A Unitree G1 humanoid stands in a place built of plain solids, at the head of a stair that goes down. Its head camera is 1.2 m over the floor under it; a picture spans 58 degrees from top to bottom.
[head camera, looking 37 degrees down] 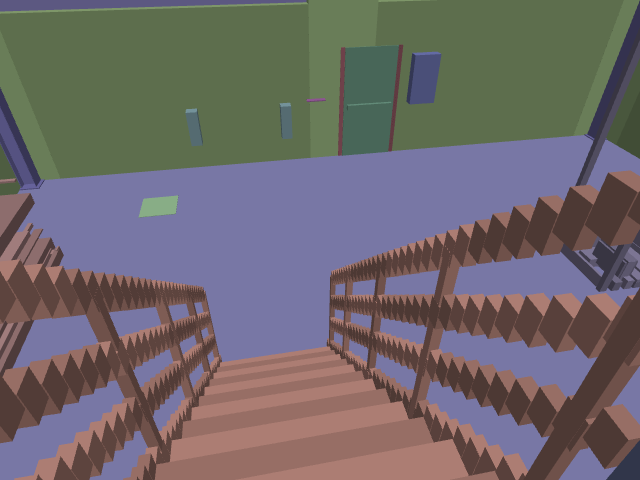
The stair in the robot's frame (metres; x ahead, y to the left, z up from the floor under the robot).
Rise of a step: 0.22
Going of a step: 0.22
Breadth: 1.28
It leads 11 degrees to the left of straight ahead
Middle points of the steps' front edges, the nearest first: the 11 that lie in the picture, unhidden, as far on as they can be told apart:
0.77 0.06 -0.43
0.99 0.11 -0.64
1.21 0.15 -0.86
1.43 0.19 -1.08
1.66 0.23 -1.29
1.88 0.27 -1.51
2.10 0.31 -1.72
2.32 0.35 -1.94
2.54 0.39 -2.15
2.76 0.43 -2.37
2.98 0.48 -2.58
